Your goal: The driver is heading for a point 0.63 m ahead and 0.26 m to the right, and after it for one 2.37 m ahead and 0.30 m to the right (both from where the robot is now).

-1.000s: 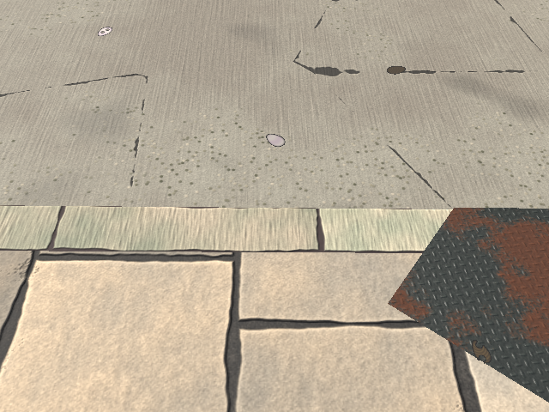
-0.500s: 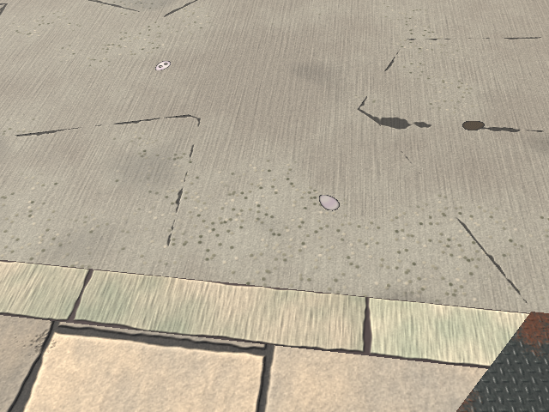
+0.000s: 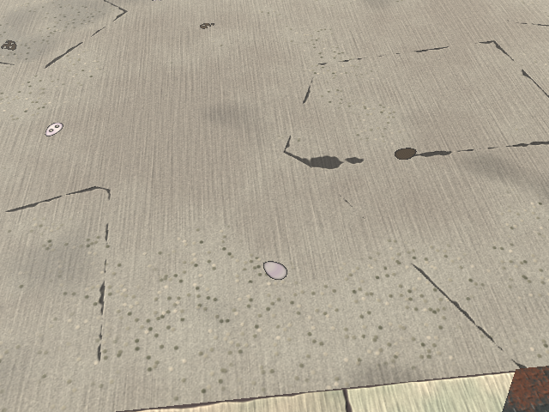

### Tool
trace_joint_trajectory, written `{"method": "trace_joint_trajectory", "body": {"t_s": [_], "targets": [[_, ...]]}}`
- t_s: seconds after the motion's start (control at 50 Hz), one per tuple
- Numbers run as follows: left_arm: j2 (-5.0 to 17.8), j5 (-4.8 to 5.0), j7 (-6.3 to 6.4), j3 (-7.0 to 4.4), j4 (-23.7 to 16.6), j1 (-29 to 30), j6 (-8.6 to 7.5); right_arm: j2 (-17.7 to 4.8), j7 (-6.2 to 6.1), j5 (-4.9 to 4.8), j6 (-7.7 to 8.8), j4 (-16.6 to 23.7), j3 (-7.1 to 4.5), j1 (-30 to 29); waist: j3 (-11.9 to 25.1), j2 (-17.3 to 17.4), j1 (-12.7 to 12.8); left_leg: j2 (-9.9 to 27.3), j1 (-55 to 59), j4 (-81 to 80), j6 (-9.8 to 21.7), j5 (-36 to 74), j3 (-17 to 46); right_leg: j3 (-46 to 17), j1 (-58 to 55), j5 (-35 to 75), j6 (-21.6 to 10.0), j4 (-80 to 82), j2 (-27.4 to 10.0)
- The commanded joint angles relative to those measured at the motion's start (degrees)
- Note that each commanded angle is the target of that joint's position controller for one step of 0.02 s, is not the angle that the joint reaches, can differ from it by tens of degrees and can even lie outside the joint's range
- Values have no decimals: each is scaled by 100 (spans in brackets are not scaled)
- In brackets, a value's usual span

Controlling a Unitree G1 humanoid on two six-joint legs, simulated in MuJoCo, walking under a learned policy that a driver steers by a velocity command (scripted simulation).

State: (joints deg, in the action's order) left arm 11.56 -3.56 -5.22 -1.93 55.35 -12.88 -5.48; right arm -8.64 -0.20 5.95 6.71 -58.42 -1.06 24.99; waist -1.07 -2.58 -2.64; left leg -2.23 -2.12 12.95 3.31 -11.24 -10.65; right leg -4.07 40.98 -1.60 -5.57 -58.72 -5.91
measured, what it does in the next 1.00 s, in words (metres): goes down, turning right: right foot, then left foot 0.11 m lower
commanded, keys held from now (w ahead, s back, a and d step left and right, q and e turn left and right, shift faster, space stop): w+e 0.76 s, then w+q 0.24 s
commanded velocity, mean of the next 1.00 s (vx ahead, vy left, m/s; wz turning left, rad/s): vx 0.50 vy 0.00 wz -0.45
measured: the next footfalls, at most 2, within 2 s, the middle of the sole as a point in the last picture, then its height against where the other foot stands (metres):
right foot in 0.28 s outside the picture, level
left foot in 0.80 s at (278, 370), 0.11 m lower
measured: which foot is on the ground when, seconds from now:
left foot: down 0.00-0.32, up 0.34-0.78, down 0.80-1.00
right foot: up 0.00-0.26, down 0.28-0.80, up 0.82-1.00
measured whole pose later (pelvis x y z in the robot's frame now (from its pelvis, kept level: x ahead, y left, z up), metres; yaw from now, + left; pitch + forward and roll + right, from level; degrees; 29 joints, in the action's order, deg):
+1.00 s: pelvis +0.60 -0.09 -0.13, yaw -27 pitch +1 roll +0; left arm 12.5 0.9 1.4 -1.4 46.5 -18.2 -2.8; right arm -11.7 1.8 0.1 3.2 -57.0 -0.1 24.4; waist 0.9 -0.6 0.4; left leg -3.0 -13.2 29.0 3.3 -17.0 -0.4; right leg -0.1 51.8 -22.9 -0.4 -103.4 -0.7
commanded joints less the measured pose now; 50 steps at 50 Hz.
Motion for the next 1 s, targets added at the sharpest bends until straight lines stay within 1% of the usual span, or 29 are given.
{"method": "trace_joint_trajectory", "body": {"t_s": [0.02,0.1,0.2,0.28,0.3,0.32,0.34,0.36,0.38,0.42,0.44,0.48,0.54,0.58,0.62,0.66,0.68,0.72,0.74,0.78,0.8,0.82,0.84,0.86,0.88,0.9,0.92,0.96,1.0], "targets": [[1,12,-32,54,-425,354,52,-514,79,7,177,270,-28,24,-223,523,153,1564,-677,-668,1032,2773,56,220,-302,802,197,997,-113],[172,36,46,12,-633,718,203,-758,221,-31,208,109,-60,415,-363,574,157,1809,278,-497,989,3603,-56,281,-34,866,180,1789,89],[308,58,84,-84,-847,1246,235,-921,168,-88,24,-51,-187,730,-483,619,158,2015,1566,-121,813,4147,-269,491,60,-230,-11,2441,397],[798,233,267,-319,-777,376,-9,-1208,98,16,-49,90,-293,585,147,818,656,1770,809,1676,373,6200,-667,940,-2247,62,-447,2404,1184],[1008,317,366,-405,-436,-863,-68,-854,45,37,8,288,-162,874,1365,276,794,1457,-1371,3188,-273,5209,-517,-106,-5200,211,-1079,1607,816],[1275,141,504,-505,-68,-2274,-34,-786,257,164,76,486,-19,319,1833,-272,1515,598,-3166,4934,-663,295,-293,-2014,-6925,448,-1766,2635,-65],[1277,-22,443,-453,342,-3078,-71,-808,495,-78,54,785,-58,-448,1916,-2,1673,36,-4101,6184,-489,-2103,780,-3379,-7416,350,-1863,3619,-747],[1430,-19,452,-596,306,-2564,-203,-765,472,-225,78,1002,-80,-1256,650,181,1661,326,-4909,6394,-286,-1928,1522,-2988,-6507,18,-1453,3859,-645],[1179,106,433,-534,232,-1788,-287,-882,333,-138,101,1089,-89,-1356,216,-45,1306,604,-4603,6265,-189,-1661,1719,-2514,-5307,-199,-1381,3944,-505],[424,211,330,-234,38,-900,-321,-543,71,-28,34,1127,-26,-996,118,24,488,863,-3293,5594,-72,-1280,1722,-2075,-3316,-72,-1391,4282,-279],[284,195,284,-150,-84,-648,-305,-345,13,-28,-52,1120,26,-836,-9,68,208,895,-2863,5408,-116,-1256,1668,-2014,-2559,-82,-1382,4505,-236],[470,164,229,-160,-327,-345,-358,-588,-27,-119,-148,1188,-2,-886,-17,151,78,811,-2577,4743,-287,-875,1432,-1690,-1868,-293,-1240,4738,-25],[967,58,120,-269,-412,-519,-333,-394,13,-219,-221,1617,125,-1690,-22,-29,226,411,-1271,3294,-510,171,748,-1012,-604,-98,-922,4621,664],[965,-109,89,-293,-556,-533,-320,-522,86,-134,-168,1547,121,-1174,90,-10,13,416,-803,3755,-472,1358,830,-1156,-268,281,-899,3895,579],[742,-171,186,-286,-307,-1213,-402,-807,59,-203,-89,1723,97,-1749,-85,84,483,879,-2609,2763,-517,2064,1938,-1959,-2368,-404,-791,3025,243],[392,35,422,-251,114,-2608,-332,-854,12,-113,-68,1937,102,-2775,-194,68,1307,914,-5199,1777,-542,1768,1995,-2659,-5062,-1187,-835,1892,-57],[268,177,502,-234,168,-2954,-257,-684,65,-114,-56,1864,185,-3093,-287,312,1630,885,-5106,680,-478,2401,1888,-2513,-4982,-1705,-746,1614,228],[419,104,384,-163,16,-2496,-102,-418,131,-174,-112,1885,273,-3244,-455,236,1428,770,-3016,264,-382,3523,1511,-2332,-2874,-2112,-590,1629,649],[706,195,355,-220,41,-2554,-74,-609,94,-250,-143,1912,163,-3304,-430,405,1330,492,-2328,250,-506,3159,1141,-2148,-2544,-2061,-516,1723,846],[806,203,208,-97,-31,-2311,7,-1111,129,-264,-32,1276,-86,-1791,-320,285,440,727,-101,184,-95,3405,923,-2288,-1679,-1813,-87,722,1080],[762,53,89,-32,-253,-1900,-16,-1467,125,-262,12,693,-268,148,401,467,-348,1133,1824,1095,240,3463,1025,-1956,-864,-1036,306,-652,1242],[-137,-54,6,112,-195,-2786,-73,-1631,285,-230,-37,505,-270,1295,2314,1970,-213,2305,4262,2586,1584,5420,2463,-1248,124,-3846,652,-3060,2008],[218,83,-38,8,-17,-3163,-16,-1644,544,4,-199,552,-235,1581,2397,1476,-343,2679,4413,2328,2061,5014,3649,-1041,1328,-4611,625,-5149,2108],[404,122,7,-60,-338,-2440,-12,-1703,602,62,-280,699,-230,1261,1322,1236,-277,2663,3386,1999,1840,4229,3627,-608,2374,-4397,618,-6077,1838],[708,122,181,-92,-821,-1807,-24,-1711,623,-169,-260,976,-286,100,607,1497,-24,2945,2345,1120,1979,804,4586,-402,3380,-3705,711,-6006,1246],[631,-25,396,-41,-833,-1050,-14,-821,587,-210,-157,1107,-49,-394,-190,239,66,2248,803,468,1510,-243,3762,-539,3149,-2281,493,-4939,867],[335,755,649,-19,-1222,-347,142,-906,254,-887,-286,777,-103,-365,30,830,16,2620,403,104,1527,-63,4314,282,2664,-2299,579,-5552,594],[85,551,750,108,-1464,-433,235,-694,135,-749,-277,679,102,-692,-333,291,540,2029,-1035,184,1195,-38,3623,53,2309,-2105,495,-4788,149],[22,434,793,146,-1710,-84,135,-996,98,-591,-139,613,12,-734,-545,485,649,1425,-1760,61,989,619,3026,53,2113,-1348,470,-3583,-37]]}}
